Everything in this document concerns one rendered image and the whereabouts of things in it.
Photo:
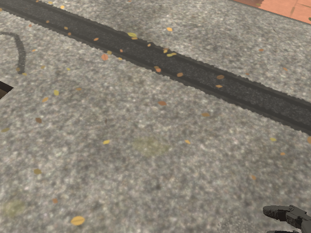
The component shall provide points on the right robot hand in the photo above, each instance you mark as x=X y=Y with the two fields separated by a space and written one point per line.
x=292 y=215

